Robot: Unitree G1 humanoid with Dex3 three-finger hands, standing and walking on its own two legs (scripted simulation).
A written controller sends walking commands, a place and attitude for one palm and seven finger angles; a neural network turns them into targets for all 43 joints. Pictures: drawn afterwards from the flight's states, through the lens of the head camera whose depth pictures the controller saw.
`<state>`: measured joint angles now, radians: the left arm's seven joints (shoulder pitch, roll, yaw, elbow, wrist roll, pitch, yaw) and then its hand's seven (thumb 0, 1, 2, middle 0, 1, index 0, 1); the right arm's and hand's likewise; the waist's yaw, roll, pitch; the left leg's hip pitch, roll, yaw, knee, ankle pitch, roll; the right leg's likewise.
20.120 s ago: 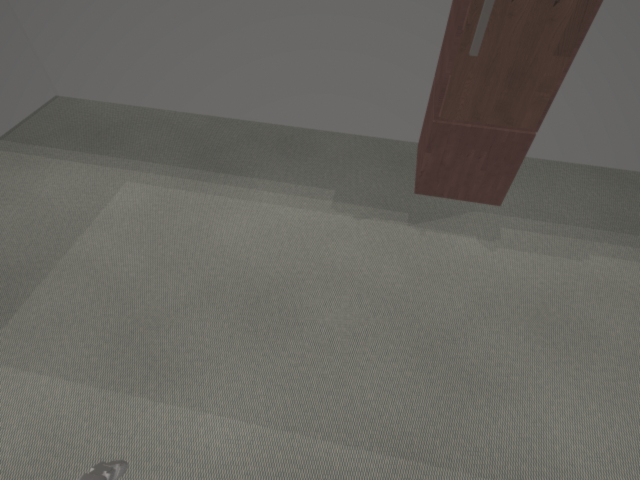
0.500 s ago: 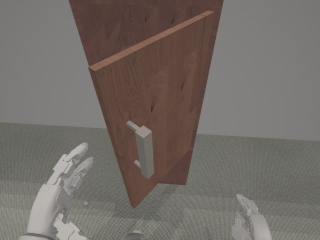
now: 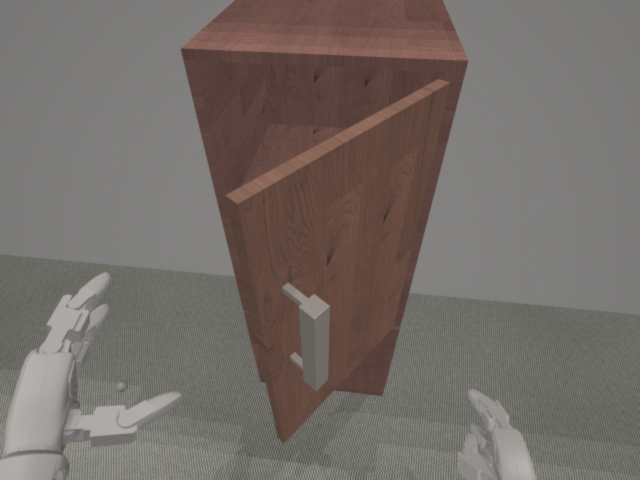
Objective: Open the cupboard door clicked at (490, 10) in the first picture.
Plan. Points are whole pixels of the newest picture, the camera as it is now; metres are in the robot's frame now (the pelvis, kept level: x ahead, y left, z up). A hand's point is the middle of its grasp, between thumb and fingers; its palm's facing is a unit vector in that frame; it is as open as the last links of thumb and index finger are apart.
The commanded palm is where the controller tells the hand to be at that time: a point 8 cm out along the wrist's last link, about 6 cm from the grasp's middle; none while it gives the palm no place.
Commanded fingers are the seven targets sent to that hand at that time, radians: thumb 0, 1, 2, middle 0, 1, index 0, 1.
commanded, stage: draw the hand back to the body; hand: left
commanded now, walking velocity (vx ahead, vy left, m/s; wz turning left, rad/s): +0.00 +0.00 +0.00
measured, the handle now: (304, 338) +0.29 +0.06 +0.03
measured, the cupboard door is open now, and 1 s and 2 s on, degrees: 53 53 53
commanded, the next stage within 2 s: step back with the hand held close in 0.72 s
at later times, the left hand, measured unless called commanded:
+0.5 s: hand (84, 312) +0.21 +0.25 +0.18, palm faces +0.45 -0.80 -0.39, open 7.8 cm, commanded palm +0.16 +0.28 +0.20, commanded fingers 0.00 0.90 0.90 -0.20 -0.30 -0.20 -0.30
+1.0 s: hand (91, 303) +0.22 +0.24 +0.19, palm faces +0.42 -0.78 -0.47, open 7.4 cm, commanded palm +0.15 +0.27 +0.20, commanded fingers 0.00 0.90 0.90 -0.20 -0.30 -0.20 -0.30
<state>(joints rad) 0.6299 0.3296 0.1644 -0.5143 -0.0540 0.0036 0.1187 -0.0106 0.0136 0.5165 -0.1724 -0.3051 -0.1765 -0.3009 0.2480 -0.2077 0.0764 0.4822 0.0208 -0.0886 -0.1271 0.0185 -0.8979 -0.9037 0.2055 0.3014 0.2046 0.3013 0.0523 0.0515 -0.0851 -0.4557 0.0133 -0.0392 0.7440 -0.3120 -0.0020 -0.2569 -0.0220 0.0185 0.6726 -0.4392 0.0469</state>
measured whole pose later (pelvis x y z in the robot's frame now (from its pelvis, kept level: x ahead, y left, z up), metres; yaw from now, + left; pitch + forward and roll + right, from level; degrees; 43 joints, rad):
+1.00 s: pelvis +0.01 -0.02 +0.03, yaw +0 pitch -1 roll -1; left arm 0.48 0.38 0.41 -0.42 -0.06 -0.12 0.09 0.01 0.89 0.90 -0.21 -0.31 -0.21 -0.30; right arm 0.15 -0.24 0.01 0.59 0.00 -0.02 -0.09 0.02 -0.90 -0.90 0.21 0.30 0.20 0.30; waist 0.03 0.07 0.02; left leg -0.26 0.05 -0.04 0.47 -0.20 -0.03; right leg -0.06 0.00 0.01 0.38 -0.30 0.02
